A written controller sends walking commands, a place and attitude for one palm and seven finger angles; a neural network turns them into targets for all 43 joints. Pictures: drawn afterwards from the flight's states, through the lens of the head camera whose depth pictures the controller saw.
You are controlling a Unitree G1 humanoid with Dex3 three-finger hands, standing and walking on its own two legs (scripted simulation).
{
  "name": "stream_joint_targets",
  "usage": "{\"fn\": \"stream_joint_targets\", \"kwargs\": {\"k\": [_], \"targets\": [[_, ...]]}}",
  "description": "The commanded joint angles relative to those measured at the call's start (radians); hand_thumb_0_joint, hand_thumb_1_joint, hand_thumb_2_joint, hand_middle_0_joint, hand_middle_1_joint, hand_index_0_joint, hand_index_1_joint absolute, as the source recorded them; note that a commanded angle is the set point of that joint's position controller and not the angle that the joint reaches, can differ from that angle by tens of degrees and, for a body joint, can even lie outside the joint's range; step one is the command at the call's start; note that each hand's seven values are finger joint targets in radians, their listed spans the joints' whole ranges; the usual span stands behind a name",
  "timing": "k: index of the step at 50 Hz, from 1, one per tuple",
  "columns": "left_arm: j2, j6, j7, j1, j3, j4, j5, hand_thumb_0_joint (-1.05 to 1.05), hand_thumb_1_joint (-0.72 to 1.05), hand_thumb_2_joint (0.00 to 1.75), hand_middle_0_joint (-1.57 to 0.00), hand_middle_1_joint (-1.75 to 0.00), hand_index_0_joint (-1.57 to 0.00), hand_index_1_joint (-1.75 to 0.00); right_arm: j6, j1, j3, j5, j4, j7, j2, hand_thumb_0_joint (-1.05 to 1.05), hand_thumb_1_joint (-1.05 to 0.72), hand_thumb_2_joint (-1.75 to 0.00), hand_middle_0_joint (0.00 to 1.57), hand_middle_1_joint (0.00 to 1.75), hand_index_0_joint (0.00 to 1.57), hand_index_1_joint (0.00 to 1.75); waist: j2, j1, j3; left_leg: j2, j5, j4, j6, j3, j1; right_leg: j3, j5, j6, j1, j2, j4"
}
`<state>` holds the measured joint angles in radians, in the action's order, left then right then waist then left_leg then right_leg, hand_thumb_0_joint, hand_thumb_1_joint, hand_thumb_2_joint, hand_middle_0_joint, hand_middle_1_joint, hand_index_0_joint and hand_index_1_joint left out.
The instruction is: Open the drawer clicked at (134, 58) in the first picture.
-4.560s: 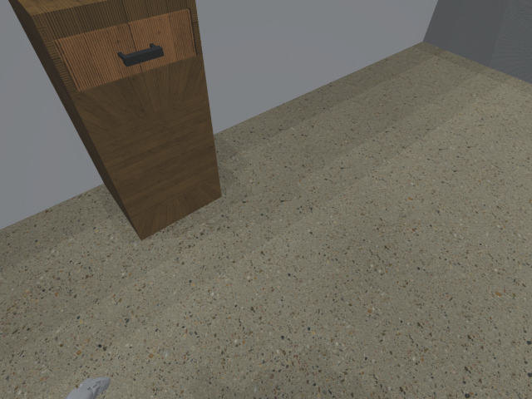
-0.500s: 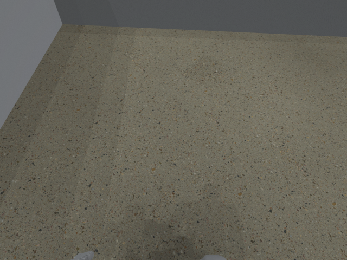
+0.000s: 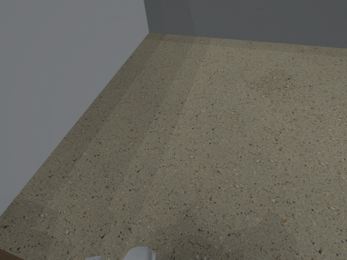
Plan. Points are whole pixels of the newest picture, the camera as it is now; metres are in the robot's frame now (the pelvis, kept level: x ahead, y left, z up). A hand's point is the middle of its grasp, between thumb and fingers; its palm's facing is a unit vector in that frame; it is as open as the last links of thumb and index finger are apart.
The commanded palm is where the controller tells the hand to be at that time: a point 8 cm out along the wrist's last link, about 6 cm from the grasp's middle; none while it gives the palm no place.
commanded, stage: turn to face it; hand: left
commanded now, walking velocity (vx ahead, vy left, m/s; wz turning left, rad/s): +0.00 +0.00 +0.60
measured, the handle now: out of the picture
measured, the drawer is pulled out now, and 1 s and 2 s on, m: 0.00 0.00 0.00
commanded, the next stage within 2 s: take the last steps up to it in 1.98 s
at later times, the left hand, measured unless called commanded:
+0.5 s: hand out of the picture -0.02 +0.29 -0.17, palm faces +0.33 -0.91 -0.24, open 7.4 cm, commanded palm none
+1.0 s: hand out of the picture -0.01 +0.22 -0.13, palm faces +0.52 -0.81 -0.29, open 7.4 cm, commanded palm none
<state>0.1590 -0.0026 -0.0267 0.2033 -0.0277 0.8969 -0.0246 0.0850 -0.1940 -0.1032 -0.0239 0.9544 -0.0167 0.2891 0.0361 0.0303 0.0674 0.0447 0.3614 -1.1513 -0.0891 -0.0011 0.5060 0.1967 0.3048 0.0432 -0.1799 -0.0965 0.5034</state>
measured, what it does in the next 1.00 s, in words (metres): steps on the spot, turning left: left foot, then right foot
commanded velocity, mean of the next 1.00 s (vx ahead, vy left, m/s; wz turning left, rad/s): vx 0.00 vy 0.00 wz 0.60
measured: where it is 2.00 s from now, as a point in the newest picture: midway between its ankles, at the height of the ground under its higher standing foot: outside the picture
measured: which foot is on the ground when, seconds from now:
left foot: up 0.00-0.22, down 0.24-0.78, up 0.80-1.00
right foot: down 0.00-0.24, up 0.26-0.76, down 0.78-1.00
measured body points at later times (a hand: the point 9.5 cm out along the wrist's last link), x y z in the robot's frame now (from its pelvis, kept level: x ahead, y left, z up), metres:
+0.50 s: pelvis -0.02 +0.06 +0.00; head +0.00 +0.10 +0.45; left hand -0.04 +0.33 -0.16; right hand +0.15 -0.15 -0.12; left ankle -0.05 +0.14 -0.74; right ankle +0.01 -0.12 -0.65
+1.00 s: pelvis -0.01 +0.00 +0.00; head +0.02 -0.03 +0.45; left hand -0.04 +0.26 -0.11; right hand +0.15 -0.22 -0.16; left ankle -0.11 +0.13 -0.64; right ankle +0.04 -0.09 -0.74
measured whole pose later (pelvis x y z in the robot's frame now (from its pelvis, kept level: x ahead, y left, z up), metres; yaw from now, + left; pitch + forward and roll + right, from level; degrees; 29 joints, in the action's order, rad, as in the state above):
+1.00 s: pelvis -0.01 +0.00 +0.00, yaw +35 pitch -2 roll +2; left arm 0.17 -0.01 -0.02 0.16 -0.02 0.86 -0.02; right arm 0.08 -0.26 -0.10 -0.02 0.96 -0.03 0.28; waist 0.04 0.06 0.07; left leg 0.02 0.35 -1.19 -0.08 -0.02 0.51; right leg 0.15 0.28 0.01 -0.18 -0.10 0.50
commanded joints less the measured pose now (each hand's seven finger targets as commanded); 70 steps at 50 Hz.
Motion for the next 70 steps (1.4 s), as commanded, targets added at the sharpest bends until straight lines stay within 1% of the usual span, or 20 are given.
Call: {"fn": "stream_joint_targets", "kwargs": {"k": [1,8,11,12,13,14,19,32,36,37,39,40,42,45,58,61,62,63,64,70], "targets": [[0.225,0.011,-0.012,0.084,-0.059,-0.04,-0.002,0.0,0.9,0.9,-0.2,-0.3,-0.2,-0.3,-0.017,0.096,0.004,0.003,-0.098,-0.008,0.029,0.0,-0.9,-0.9,0.2,0.3,0.2,0.3,-0.212,-0.06,-0.039,0.007,0.043,0.096,-0.005,0.038,0.073,-0.159,-0.467,0.081,0.114,-0.258,-0.145],[0.275,-0.002,-0.005,0.103,-0.076,-0.022,-0.009,0.0,0.9,0.9,-0.2,-0.3,-0.2,-0.3,-0.041,0.138,0.026,0.014,-0.136,-0.01,0.024,0.0,-0.9,-0.9,0.2,0.3,0.2,0.3,-0.244,-0.078,-0.111,-0.008,0.072,0.433,0.04,0.115,-0.129,-0.103,-0.528,0.069,0.116,-0.301,-0.057],[0.272,-0.011,0.004,0.083,-0.078,-0.021,0.006,0.0,0.9,0.9,-0.2,-0.3,-0.2,-0.3,-0.059,0.017,0.011,0.009,-0.11,-0.007,0.086,0.0,-0.9,-0.9,0.2,0.3,0.2,0.3,-0.128,-0.001,-0.184,0.01,-0.199,0.737,0.072,0.096,-0.413,-0.003,-0.409,-0.026,-0.019,-0.258,0.169],[0.217,-0.014,0.011,0.079,-0.071,-0.051,0.013,0.0,0.9,0.9,-0.2,-0.3,-0.2,-0.3,-0.069,-0.038,-0.016,0.003,-0.106,-0.002,0.202,0.0,-0.9,-0.9,0.2,0.3,0.2,0.3,0.168,0.032,-0.219,0.241,-0.465,0.794,0.163,-0.205,-0.608,0.029,0.009,-0.106,-0.285,-0.127,0.406],[0.178,-0.021,0.01,0.026,-0.051,-0.093,0.008,0.0,0.9,0.9,-0.2,-0.3,-0.2,-0.3,-0.065,-0.1,-0.031,0.014,-0.088,0.006,0.267,0.0,-0.9,-0.9,0.2,0.3,0.2,0.3,0.293,0.057,-0.22,0.394,-0.847,0.778,0.277,-0.368,-0.625,-0.056,0.374,-0.145,-0.45,-0.047,0.561],[0.209,-0.032,0.006,0.005,-0.058,-0.095,0.003,0.0,0.9,0.9,-0.2,-0.3,-0.2,-0.3,-0.058,-0.097,-0.023,0.012,-0.075,0.008,0.245,0.0,-0.9,-0.9,0.2,0.3,0.2,0.3,0.16,0.049,-0.198,0.41,-0.768,0.761,0.317,-0.272,-0.567,-0.116,0.333,-0.13,-0.437,-0.071,0.638],[0.204,-0.034,0.02,0.029,-0.071,-0.038,0.005,0.0,0.9,0.9,-0.2,-0.3,-0.2,-0.3,-0.075,0.067,0.007,0.009,-0.121,0.026,0.152,0.0,-0.9,-0.9,0.2,0.3,0.2,0.3,0.114,-0.027,-0.085,0.184,-0.618,0.797,0.22,-0.151,-0.387,-0.168,0.078,-0.151,-0.393,-0.035,0.681],[0.167,-0.024,0.004,-0.121,-0.058,-0.113,0.017,0.0,0.9,0.9,-0.2,-0.3,-0.2,-0.3,-0.071,-0.064,-0.014,-0.001,-0.087,0.028,0.139,0.0,-0.9,-0.9,0.2,0.3,0.2,0.3,0.123,0.016,-0.103,0.167,-0.603,0.768,0.274,-0.369,-0.401,-0.207,0.146,-0.151,-0.302,0.041,0.346],[0.166,-0.009,-0.002,-0.034,-0.057,-0.102,0.029,0.0,0.9,0.9,-0.2,-0.3,-0.2,-0.3,-0.066,-0.022,-0.02,0.003,-0.099,0.026,0.14,0.0,-0.9,-0.9,0.2,0.3,0.2,0.3,0.11,-0.029,-0.165,0.117,-0.64,0.684,0.231,-0.396,-0.315,-0.189,0.016,-0.128,-0.067,0.085,0.043],[0.188,0.002,-0.005,0.01,-0.06,-0.091,0.026,0.0,0.9,0.9,-0.2,-0.3,-0.2,-0.3,-0.066,-0.013,-0.02,0.01,-0.102,0.024,0.125,0.0,-0.9,-0.9,0.2,0.3,0.2,0.3,0.068,-0.055,-0.179,0.082,-0.541,0.629,0.186,-0.372,-0.243,-0.202,-0.114,-0.125,0.061,0.056,-0.123],[0.334,0.015,-0.019,0.045,-0.086,-0.09,0.004,0.0,0.9,0.9,-0.2,-0.3,-0.2,-0.3,-0.067,-0.055,-0.003,0.018,-0.131,0.018,0.017,0.0,-0.9,-0.9,0.2,0.3,0.2,0.3,-0.347,-0.066,-0.199,-0.138,0.229,0.269,0.033,-0.075,0.129,-0.576,-0.4,0.041,0.313,-0.396,-0.197],[0.321,0.008,-0.019,0.054,-0.078,-0.094,0.01,0.0,0.9,0.9,-0.2,-0.3,-0.2,-0.3,-0.059,-0.03,-0.016,0.006,-0.13,0.02,0.073,0.0,-0.9,-0.9,0.2,0.3,0.2,0.3,-0.251,-0.072,-0.174,-0.085,0.256,0.083,0.042,-0.099,0.084,-0.53,-0.444,0.11,0.156,-0.428,-0.182],[0.239,0.008,-0.021,-0.07,-0.063,-0.117,0.014,0.0,0.9,0.9,-0.2,-0.3,-0.2,-0.3,-0.035,-0.06,-0.021,0.003,-0.086,0.009,0.06,0.0,-0.9,-0.9,0.2,0.3,0.2,0.3,-0.221,-0.005,-0.084,-0.044,0.126,-0.05,0.034,-0.1,0.07,-0.388,-0.342,0.072,0.038,-0.304,-0.2],[0.2,0.013,-0.011,-0.087,-0.044,-0.119,0.011,0.0,0.9,0.9,-0.2,-0.3,-0.2,-0.3,-0.021,-0.075,-0.015,0.002,-0.059,-0.011,0.041,0.0,-0.9,-0.9,0.2,0.3,0.2,0.3,-0.212,0.01,-0.011,-0.025,-0.009,-0.105,0.012,-0.033,0.067,-0.201,-0.311,0.032,-0.019,-0.207,-0.191],[0.285,-0.004,-0.005,0.067,-0.078,-0.054,-0.008,0.0,0.9,0.9,-0.2,-0.3,-0.2,-0.3,-0.04,0.089,0.016,0.015,-0.112,-0.016,0.021,0.0,-0.9,-0.9,0.2,0.3,0.2,0.3,-0.277,-0.077,-0.089,-0.013,0.08,0.399,0.024,0.108,-0.095,-0.098,-0.486,0.064,0.118,-0.287,-0.071],[0.285,-0.014,0.001,0.055,-0.081,-0.049,0.005,0.0,0.9,0.9,-0.2,-0.3,-0.2,-0.3,-0.056,-0.008,0.008,0.01,-0.094,-0.012,0.063,0.0,-0.9,-0.9,0.2,0.3,0.2,0.3,-0.182,-0.015,-0.143,-0.021,-0.15,0.681,0.049,0.116,-0.326,-0.016,-0.408,-0.018,0.018,-0.261,0.104],[0.241,-0.019,0.005,0.062,-0.076,-0.062,0.011,0.0,0.9,0.9,-0.2,-0.3,-0.2,-0.3,-0.067,-0.072,-0.012,0.007,-0.082,-0.01,0.152,0.0,-0.9,-0.9,0.2,0.3,0.2,0.3,0.044,0.023,-0.192,0.116,-0.317,0.776,0.1,-0.073,-0.506,0.012,-0.184,-0.076,-0.159,-0.185,0.314],[0.171,-0.022,0.011,0.02,-0.055,-0.11,0.015,0.0,0.9,0.9,-0.2,-0.3,-0.2,-0.3,-0.07,-0.133,-0.039,0.008,-0.078,-0.001,0.257,0.0,-0.9,-0.9,0.2,0.3,0.2,0.3,0.329,0.06,-0.19,0.364,-0.732,0.796,0.231,-0.397,-0.575,-0.014,0.378,-0.152,-0.42,-0.05,0.527],[0.199,-0.035,0.004,-0.032,-0.053,-0.122,0.006,0.0,0.9,0.9,-0.2,-0.3,-0.2,-0.3,-0.063,-0.175,-0.036,0.01,-0.05,0.004,0.263,0.0,-0.9,-0.9,0.2,0.3,0.2,0.3,0.2,0.073,-0.202,0.403,-0.76,0.774,0.298,-0.361,-0.539,-0.127,0.373,-0.131,-0.416,-0.054,0.632],[0.205,-0.036,0.019,0.011,-0.07,-0.043,0.003,0.0,0.9,0.9,-0.2,-0.3,-0.2,-0.3,-0.079,0.027,0.005,0.008,-0.111,0.027,0.145,0.0,-0.9,-0.9,0.2,0.3,0.2,0.3,0.102,-0.018,-0.085,0.169,-0.483,0.832,0.212,-0.209,-0.365,-0.183,0.055,-0.144,-0.387,-0.031,0.678]]}}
